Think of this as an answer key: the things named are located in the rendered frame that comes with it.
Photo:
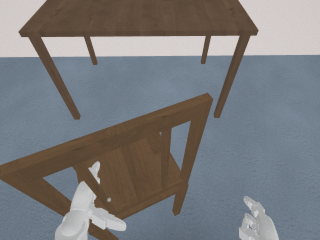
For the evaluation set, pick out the left robot forearm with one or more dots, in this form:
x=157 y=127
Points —
x=74 y=226

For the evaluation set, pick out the chair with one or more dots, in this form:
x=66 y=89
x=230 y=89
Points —
x=137 y=169

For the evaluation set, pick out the left robot hand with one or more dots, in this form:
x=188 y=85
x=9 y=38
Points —
x=83 y=200

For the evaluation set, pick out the right robot hand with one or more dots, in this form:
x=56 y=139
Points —
x=262 y=227

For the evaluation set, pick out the table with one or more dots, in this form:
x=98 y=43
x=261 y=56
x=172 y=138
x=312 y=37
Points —
x=139 y=18

